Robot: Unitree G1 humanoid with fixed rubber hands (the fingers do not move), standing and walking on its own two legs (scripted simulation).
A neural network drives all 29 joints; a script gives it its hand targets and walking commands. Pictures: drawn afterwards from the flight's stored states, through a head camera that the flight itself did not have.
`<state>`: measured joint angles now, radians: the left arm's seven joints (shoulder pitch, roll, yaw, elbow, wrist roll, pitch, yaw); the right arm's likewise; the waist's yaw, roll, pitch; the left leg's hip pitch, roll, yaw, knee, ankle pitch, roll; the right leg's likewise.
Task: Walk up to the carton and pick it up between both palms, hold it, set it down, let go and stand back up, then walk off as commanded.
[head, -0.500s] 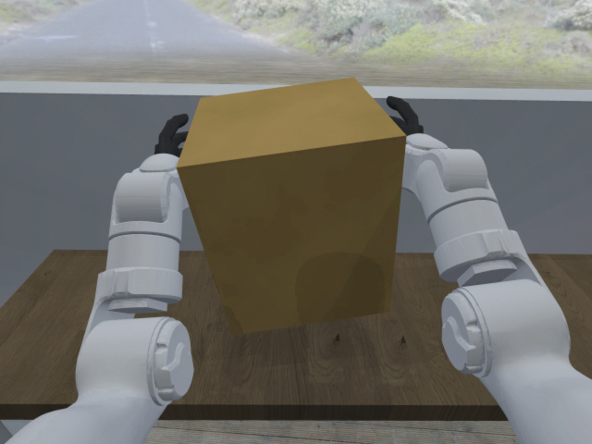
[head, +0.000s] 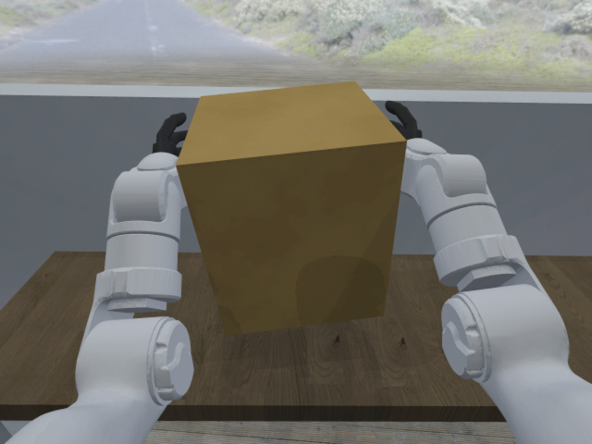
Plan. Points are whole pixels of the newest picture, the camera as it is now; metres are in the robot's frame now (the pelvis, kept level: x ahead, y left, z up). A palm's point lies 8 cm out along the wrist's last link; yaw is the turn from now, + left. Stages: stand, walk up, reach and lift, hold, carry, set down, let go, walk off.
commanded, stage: set down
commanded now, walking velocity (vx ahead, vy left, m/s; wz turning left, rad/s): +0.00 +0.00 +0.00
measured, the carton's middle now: (291, 205) +0.36 +0.01 +0.24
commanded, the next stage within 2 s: none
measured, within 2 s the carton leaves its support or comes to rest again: neither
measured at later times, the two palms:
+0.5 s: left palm (168, 172) +0.38 +0.17 +0.28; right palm (390, 180) +0.40 -0.13 +0.26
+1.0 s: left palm (183, 196) +0.38 +0.16 +0.24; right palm (395, 193) +0.40 -0.14 +0.23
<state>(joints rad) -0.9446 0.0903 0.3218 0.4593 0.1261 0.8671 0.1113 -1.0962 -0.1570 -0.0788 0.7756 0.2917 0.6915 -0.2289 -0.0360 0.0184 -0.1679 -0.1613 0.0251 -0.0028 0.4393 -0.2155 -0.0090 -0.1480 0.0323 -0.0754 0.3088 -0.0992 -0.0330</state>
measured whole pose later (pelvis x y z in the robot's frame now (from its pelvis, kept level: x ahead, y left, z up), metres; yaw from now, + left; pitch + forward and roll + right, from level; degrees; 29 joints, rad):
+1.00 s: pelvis +0.00 -0.01 +0.00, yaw +1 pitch -5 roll -2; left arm -0.88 0.02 0.32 0.55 0.23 0.67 0.14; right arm -1.01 -0.14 -0.10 1.02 0.22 0.31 -0.09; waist -0.03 0.01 -0.10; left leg -0.13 0.03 -0.03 0.43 -0.22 -0.01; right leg -0.12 0.03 -0.10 0.31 -0.11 -0.03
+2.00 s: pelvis +0.02 -0.01 +0.00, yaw +1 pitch -2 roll -1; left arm -0.68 -0.08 0.28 0.44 0.23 0.62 0.20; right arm -0.88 -0.17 -0.04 1.03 0.22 0.21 0.00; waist 0.03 0.02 -0.08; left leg -0.16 0.03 -0.03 0.42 -0.22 -0.01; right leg -0.15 0.03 -0.10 0.31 -0.12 -0.04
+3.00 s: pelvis +0.02 -0.01 +0.00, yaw +1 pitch +0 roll -1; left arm -0.54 -0.12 0.26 0.44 0.23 0.42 0.22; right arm -0.77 -0.14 -0.04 1.03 0.20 0.04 0.03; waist 0.05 0.02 -0.06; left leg -0.20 0.03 -0.03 0.41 -0.21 -0.01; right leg -0.19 0.03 -0.10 0.31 -0.12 -0.04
